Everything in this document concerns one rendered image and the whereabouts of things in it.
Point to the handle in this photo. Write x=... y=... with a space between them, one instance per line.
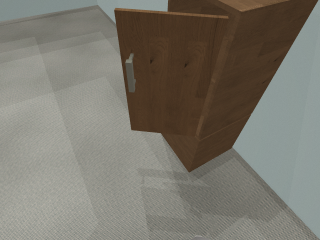
x=130 y=73

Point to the cupboard door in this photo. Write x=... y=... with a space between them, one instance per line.
x=175 y=54

